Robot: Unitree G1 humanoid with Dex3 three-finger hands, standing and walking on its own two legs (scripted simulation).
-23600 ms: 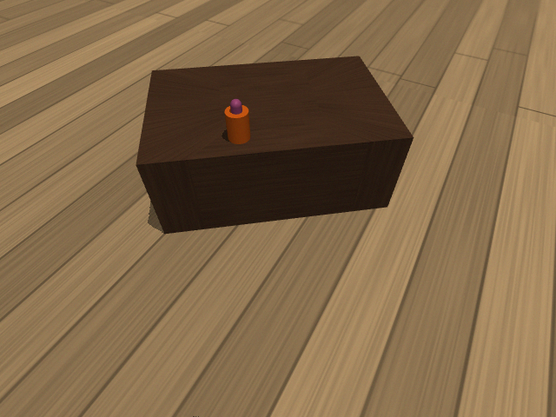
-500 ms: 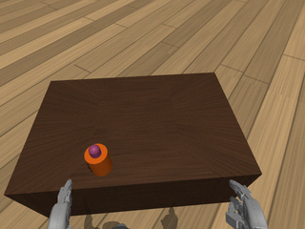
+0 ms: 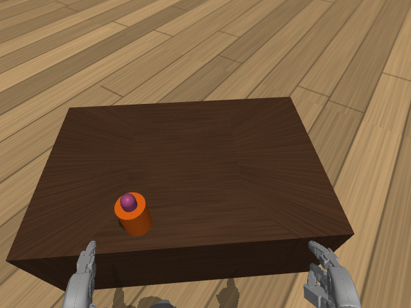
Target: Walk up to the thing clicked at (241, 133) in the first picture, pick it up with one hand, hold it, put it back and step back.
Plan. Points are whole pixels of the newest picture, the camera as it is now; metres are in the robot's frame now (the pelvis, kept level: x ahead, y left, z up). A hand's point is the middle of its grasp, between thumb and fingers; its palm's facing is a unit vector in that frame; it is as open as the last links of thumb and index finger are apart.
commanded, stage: home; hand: left
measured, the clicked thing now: (132, 211) +0.43 +0.22 -0.22
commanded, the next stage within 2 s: stand in 0.62 s
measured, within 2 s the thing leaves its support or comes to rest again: neither
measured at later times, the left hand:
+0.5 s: hand (110, 302) +0.16 +0.18 -0.05, palm faces +0.14 -0.95 -0.30, open 17.5 cm
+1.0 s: hand out of the picture +0.08 +0.26 -0.11, palm faces -0.03 -0.92 -0.40, open 13.5 cm
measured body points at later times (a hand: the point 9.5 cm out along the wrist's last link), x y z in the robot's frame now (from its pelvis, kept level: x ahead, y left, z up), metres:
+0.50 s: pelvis -0.01 +0.00 +0.00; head +0.02 -0.01 +0.45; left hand +0.15 +0.23 -0.03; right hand +0.15 -0.24 -0.08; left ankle +0.05 +0.14 -0.69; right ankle -0.02 -0.13 -0.69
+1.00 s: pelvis +0.00 +0.00 +0.03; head +0.01 +0.00 +0.48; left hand +0.08 +0.30 -0.08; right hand +0.10 -0.29 -0.09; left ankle +0.05 +0.14 -0.69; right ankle -0.02 -0.13 -0.68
